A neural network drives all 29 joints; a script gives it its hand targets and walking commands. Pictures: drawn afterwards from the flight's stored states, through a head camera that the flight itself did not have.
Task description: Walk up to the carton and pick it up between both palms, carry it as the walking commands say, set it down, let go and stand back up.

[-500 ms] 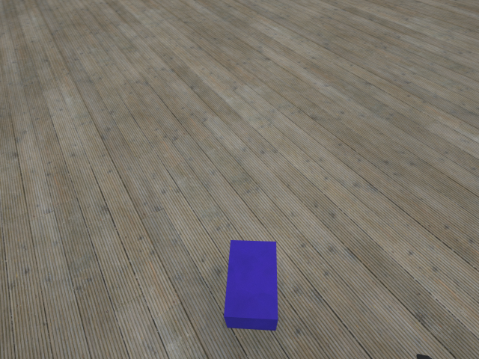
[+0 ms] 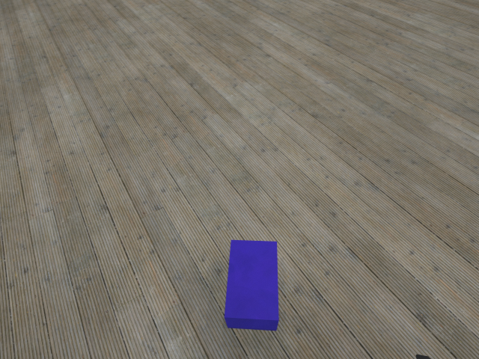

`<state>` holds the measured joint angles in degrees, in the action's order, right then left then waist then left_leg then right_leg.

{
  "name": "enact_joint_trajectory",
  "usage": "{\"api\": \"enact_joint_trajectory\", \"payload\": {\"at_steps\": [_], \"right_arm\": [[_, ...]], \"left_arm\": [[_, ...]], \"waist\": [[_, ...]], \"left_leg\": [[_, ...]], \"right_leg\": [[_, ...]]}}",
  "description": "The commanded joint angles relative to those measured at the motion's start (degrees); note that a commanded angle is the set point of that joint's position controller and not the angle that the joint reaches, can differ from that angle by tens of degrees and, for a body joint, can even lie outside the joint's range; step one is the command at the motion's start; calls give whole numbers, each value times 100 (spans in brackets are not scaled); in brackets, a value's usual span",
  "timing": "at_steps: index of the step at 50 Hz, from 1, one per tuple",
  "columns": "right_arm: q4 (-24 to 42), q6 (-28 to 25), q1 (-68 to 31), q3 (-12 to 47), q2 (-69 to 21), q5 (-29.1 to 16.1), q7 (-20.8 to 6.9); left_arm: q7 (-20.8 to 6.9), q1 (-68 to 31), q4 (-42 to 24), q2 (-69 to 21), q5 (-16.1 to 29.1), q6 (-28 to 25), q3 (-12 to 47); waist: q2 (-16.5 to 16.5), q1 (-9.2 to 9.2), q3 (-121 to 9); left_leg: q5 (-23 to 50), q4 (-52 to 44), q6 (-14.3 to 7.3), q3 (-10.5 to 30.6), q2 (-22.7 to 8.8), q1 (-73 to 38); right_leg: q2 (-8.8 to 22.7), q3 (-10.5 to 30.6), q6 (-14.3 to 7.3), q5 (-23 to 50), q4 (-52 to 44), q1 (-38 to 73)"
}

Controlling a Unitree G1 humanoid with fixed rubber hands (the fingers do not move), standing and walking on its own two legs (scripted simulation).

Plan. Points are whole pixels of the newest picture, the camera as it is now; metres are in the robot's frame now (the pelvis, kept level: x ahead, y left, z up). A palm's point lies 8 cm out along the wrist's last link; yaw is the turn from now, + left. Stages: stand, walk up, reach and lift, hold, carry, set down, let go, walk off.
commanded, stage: walk up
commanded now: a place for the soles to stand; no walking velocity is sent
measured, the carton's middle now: (252, 283) +0.48 +0.00 -0.69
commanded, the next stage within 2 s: reach and lift in 0.38 s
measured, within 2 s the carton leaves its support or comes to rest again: neither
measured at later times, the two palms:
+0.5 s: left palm out of the picture +0.07 +0.33 -0.09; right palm out of the picture +0.09 -0.30 -0.11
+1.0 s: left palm (113, 326) +0.21 +0.27 -0.13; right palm (387, 309) +0.23 -0.26 -0.15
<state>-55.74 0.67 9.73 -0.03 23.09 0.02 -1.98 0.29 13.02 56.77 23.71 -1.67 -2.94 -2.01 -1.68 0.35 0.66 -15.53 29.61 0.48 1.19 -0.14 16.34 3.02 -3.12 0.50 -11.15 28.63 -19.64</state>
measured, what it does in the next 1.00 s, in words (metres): stands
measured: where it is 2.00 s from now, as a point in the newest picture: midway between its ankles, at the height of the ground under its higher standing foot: outside the picture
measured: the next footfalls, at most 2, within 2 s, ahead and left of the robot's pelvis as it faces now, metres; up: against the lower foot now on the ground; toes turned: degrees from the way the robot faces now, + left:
none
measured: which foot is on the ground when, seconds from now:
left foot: down 0.00-1.00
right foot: down 0.00-1.00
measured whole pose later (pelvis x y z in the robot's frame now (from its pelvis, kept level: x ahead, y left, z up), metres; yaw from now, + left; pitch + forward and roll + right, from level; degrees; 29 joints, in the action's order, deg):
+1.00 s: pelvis +0.03 -0.03 -0.03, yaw +1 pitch +10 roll +0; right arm -32.6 9.7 -0.7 -4.6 12.6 0.0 1.6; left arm -6.8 -1.1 37.4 20.3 -4.2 6.1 -8.6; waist -0.4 0.4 8.7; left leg -24.0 47.9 1.7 4.0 -1.0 31.5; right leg 0.6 -3.1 -0.8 -22.1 46.1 -33.7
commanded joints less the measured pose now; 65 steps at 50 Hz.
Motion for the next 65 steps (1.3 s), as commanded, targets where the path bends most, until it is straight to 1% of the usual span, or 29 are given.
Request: {"api": "enact_joint_trajectory", "payload": {"at_steps": [1, 11, 14, 19, 20, 21, 22, 24, 25, 28, 29, 32, 35, 36, 37, 38, 39, 40, 41, 47, 51, 54, 55, 56, 58, 60, 62, 63, 65], "right_arm": [[308, -28, -85, -419, 1047, 168, 90], [350, -8, -134, -379, 984, 128, 39], [297, -1, -126, -427, 1053, 207, 51], [383, 14, -189, -386, 1000, 157, 30], [2393, 207, -1962, -927, 445, -137, 9], [2593, 496, -1313, -1283, 592, 56, -107], [2650, 686, -1235, -1403, 678, 235, -129], [2572, 840, -1428, -1200, 511, 183, -241], [2675, 923, -1104, -1398, 563, 241, -164], [2682, 1188, -599, -1580, 110, 469, 18], [2649, 1285, -557, -1581, 230, 479, 7], [2986, 1533, -1084, -1211, -128, 72, -45], [3296, 1521, -1214, -1186, -323, 276, 48], [3080, 1442, -1283, -1020, -732, 174, 110], [3236, 1265, -1270, -1207, -588, 350, 193], [3235, 1104, -1373, -1107, -614, 229, 195], [3117, 1046, -1473, -1015, -636, 179, 251], [3103, 959, -1424, -1016, -552, 256, 229], [2986, 875, -1519, -1039, -523, 332, 289], [2954, 552, -1192, -942, -583, 148, 512], [2615, 341, -1409, -808, -623, -171, 463], [2626, 314, -1856, -867, -449, -200, 391], [2554, 362, -2182, -910, -453, -252, 362], [2266, 383, -2278, -809, -579, -317, 324], [2181, 428, -2485, -1019, -246, -195, 311], [2121, 437, -2617, -1197, -221, -279, 306], [1804, 354, -2538, -1475, 31, -33, 322], [1664, 268, -2516, -1509, 23, -38, 333], [1844, 148, -3259, -1619, 274, -39, 300]], "left_arm": [[166, -115, -231, 1113, 123, -43, -195], [144, -220, -215, 1170, 122, -37, -197], [158, -343, -234, 1114, 94, -44, -193], [125, -273, -235, 1191, 80, -29, -218], [-199, -2283, -2245, 313, 22, 370, -830], [-284, -2089, -2946, 495, -124, 732, -969], [-355, -1866, -2727, 639, -203, 864, -1024], [-401, -1683, -2612, 581, -345, 949, -1138], [-433, -1593, -2843, 600, -354, 1044, -1134], [-490, -1115, -2794, 551, -757, 1206, -1258], [-494, -809, -2617, 446, -644, 1326, -1148], [-775, -1035, -2361, 438, -708, 1611, -1185], [-851, -1403, -2568, 49, -637, 1528, -1126], [-831, -1511, -2688, 65, -529, 1359, -1127], [-780, -1574, -2836, 106, -351, 1202, -1152], [-779, -1713, -2851, 275, -366, 1089, -1270], [-761, -1714, -2734, 205, -252, 1015, -1231], [-723, -1801, -2825, 274, -231, 964, -1285], [-734, -1954, -2665, 373, -117, 856, -1245], [-589, -2063, -2523, 445, -128, 521, -1336], [-383, -2209, -2461, 224, 104, 380, -1147], [-262, -2720, -2630, 93, 270, 418, -1017], [-240, -3244, -2574, -8, 361, 509, -762], [-210, -3076, -2398, -161, 436, 533, -717], [-154, -3260, -2244, -341, 544, 657, -504], [-99, -3469, -2353, -301, 476, 723, -540], [-28, -3437, -2010, -381, 585, 671, -460], [18, -3401, -2057, -469, 611, 614, -498], [56, -3933, -2113, -726, 766, 603, -384]], "waist": [[-25, 13, -885], [148, -24, -619], [-336, -60, -560], [219, -19, -401], [650, -3, 344], [23, -129, 790], [-53, 7, 752], [-303, 276, 832], [-486, 99, 878], [-182, -91, 268], [62, -46, 307], [-386, 182, 853], [375, 51, 714], [-25, 169, 407], [572, 24, -316], [248, 124, -757], [569, 152, -779], [329, 210, -1278], [987, 122, -1315], [537, 91, -2892], [-65, 18, -3087], [-511, 12, -2969], [-596, -199, -2586], [-824, -73, -2335], [-562, -233, -2296], [-944, -270, -2351], [-740, -449, -2801], [-1043, -365, -3117], [-829, -498, -3633]], "left_leg": [[1000, -412, -346, 491, -524, -319], [279, -541, -384, 648, -553, -100], [377, -608, -373, 614, -504, -118], [25, -578, -391, 608, -457, -44], [-1574, -135, 30, -108, 94, 1049], [-2840, -725, -62, -294, -15, 1692], [-3173, -910, -141, -309, -92, 1925], [-3068, -829, -170, -300, -200, 2278], [-2854, -872, -181, -321, -174, 2348], [-585, -542, -239, -281, 4, 2006], [-580, -494, -217, -290, 44, 1932], [-3330, -685, -412, -396, -54, 2371], [-1875, -88, -322, -282, 50, 2350], [-800, 244, -244, -200, 122, 2232], [379, 583, -159, -187, 204, 1975], [1076, 883, -68, -207, 247, 1840], [1073, 1124, 8, -181, 258, 2063], [1098, 1318, 70, -258, 277, 1790], [983, 1462, 82, -260, 312, 1982], [1672, 1929, 192, -205, 375, 2938], [2397, 2038, 271, -45, 303, 2973], [2654, 2010, 340, -11, 223, 2635], [2051, 1946, 336, -15, 126, 2488], [2182, 1935, 341, 12, 79, 2457], [1636, 1821, 347, 53, 30, 2473], [2119, 1936, 440, 19, 69, 2446], [3865, 2242, 509, 293, 38, 2183], [4657, 2333, 496, 441, -37, 1798], [4472, 2420, 509, 546, -182, 1504]], "right_leg": [[637, 632, -362, 1025, -139, 1033], [557, 583, -314, 124, -353, 821], [621, 694, -376, 145, -281, 658], [668, 821, -403, -395, -564, 587], [-478, 33, -123, -1690, 28, 304], [-860, -390, 36, -1988, 273, 1273], [-862, -479, 203, -1989, 459, 1781], [-805, -450, 260, -1830, 785, 2044], [-809, -486, 305, -1470, 809, 2165], [-954, -308, 422, 193, 796, 1984], [-989, -395, 405, 131, 837, 1953], [-941, -395, 480, -1861, 676, 2196], [-845, -36, 432, -858, 830, 1639], [-659, 152, 346, 6, 995, 1197], [-642, 183, 371, 985, 1071, 1180], [-519, 349, 278, 1740, 1148, 1109], [-487, 446, 352, 1868, 1234, 934], [-443, 451, 290, 1948, 1424, 890], [-421, 567, 352, 2072, 1445, 691], [-279, 810, 196, 4801, 2129, 1617], [-365, 727, 150, 4403, 2364, 677], [-404, 570, 80, 3057, 2272, -426], [-444, 400, 47, 2018, 2213, -1125], [-462, 358, 16, 1523, 2259, -1595], [-554, 203, -18, 849, 2225, -2082], [-555, 233, -88, 1081, 2188, -2232], [-645, 296, -111, 2225, 2407, -2346], [-663, 235, -134, 2060, 2552, -2789], [-749, 168, -201, 1544, 2519, -3411]]}}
